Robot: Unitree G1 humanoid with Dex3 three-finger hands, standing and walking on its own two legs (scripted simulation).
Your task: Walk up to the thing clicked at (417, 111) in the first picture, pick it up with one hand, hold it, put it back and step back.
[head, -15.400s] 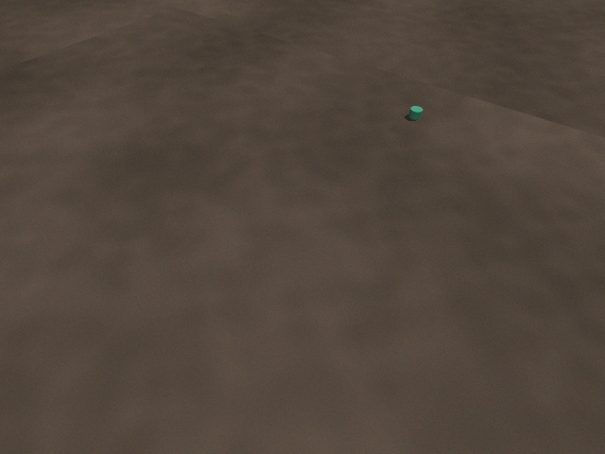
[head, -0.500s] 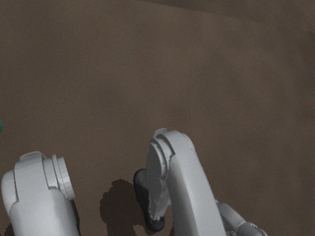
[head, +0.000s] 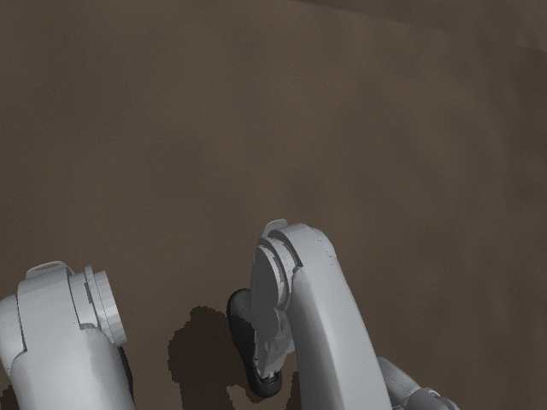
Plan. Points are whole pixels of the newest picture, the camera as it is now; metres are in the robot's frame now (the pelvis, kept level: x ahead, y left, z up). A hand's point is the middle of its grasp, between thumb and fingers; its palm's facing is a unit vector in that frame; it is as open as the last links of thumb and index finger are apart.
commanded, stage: rest palm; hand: left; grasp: from above
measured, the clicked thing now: out of the picture +0.39 +0.35 -0.27
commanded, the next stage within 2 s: close in 0.24 s
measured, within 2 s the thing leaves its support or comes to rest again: neither
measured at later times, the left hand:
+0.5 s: hand out of the picture +0.37 +0.34 -0.26, palm faces -0.42 -0.19 -0.89, open 13.4 cm
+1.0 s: hand out of the picture +0.37 +0.33 -0.26, palm faces -0.43 -0.19 -0.88, open 12.0 cm
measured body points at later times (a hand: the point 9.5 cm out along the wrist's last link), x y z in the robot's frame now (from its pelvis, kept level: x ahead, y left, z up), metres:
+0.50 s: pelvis +0.00 +0.00 +0.00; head +0.25 +0.14 +0.34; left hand +0.39 +0.34 -0.21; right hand +0.09 -0.25 -0.07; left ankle +0.06 +0.13 -0.26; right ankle +0.10 -0.11 -0.26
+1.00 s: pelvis +0.00 +0.00 +0.00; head +0.25 +0.14 +0.34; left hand +0.39 +0.34 -0.20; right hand +0.08 -0.25 -0.07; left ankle +0.06 +0.13 -0.26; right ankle +0.10 -0.11 -0.26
